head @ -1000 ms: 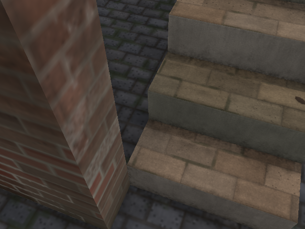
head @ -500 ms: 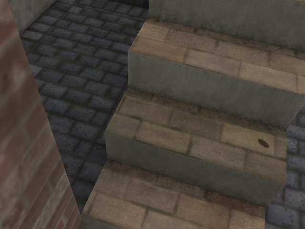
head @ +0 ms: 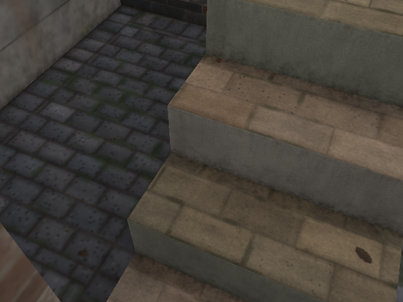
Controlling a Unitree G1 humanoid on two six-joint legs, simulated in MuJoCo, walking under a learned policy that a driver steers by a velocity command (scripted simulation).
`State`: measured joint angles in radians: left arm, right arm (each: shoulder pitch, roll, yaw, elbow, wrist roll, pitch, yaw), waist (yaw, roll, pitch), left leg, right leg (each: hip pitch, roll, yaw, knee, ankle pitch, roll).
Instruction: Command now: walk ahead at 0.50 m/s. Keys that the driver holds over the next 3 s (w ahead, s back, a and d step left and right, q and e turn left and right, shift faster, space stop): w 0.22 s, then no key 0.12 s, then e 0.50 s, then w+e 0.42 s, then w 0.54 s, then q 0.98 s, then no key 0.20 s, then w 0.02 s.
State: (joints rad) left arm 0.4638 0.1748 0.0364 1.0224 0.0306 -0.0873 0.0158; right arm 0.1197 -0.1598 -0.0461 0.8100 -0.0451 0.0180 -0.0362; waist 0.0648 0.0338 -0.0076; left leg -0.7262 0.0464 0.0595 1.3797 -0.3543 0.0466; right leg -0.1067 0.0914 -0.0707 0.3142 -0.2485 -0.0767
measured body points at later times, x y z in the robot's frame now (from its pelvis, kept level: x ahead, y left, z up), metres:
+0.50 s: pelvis +0.23 +0.12 +0.11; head +0.28 +0.13 +0.56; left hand +0.23 +0.34 -0.05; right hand +0.35 -0.13 -0.02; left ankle +0.34 +0.19 -0.55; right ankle +0.14 -0.01 -0.39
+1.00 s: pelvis +0.33 +0.08 +0.19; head +0.35 +0.07 +0.64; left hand +0.44 +0.30 +0.04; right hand +0.33 -0.14 +0.04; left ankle +0.35 +0.20 -0.55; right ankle +0.29 -0.06 -0.24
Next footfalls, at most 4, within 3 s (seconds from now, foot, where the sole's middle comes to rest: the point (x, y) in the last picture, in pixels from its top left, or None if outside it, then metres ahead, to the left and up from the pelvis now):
0.32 left None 0.39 0.20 -0.59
1.24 right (317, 253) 0.50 -0.22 -0.40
1.70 left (311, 170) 0.58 -0.16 -0.17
1.84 right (400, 294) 0.41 -0.40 -0.40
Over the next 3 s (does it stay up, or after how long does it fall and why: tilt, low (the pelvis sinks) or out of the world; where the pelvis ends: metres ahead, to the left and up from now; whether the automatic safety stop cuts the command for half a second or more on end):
stays up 0.60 -0.22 0.50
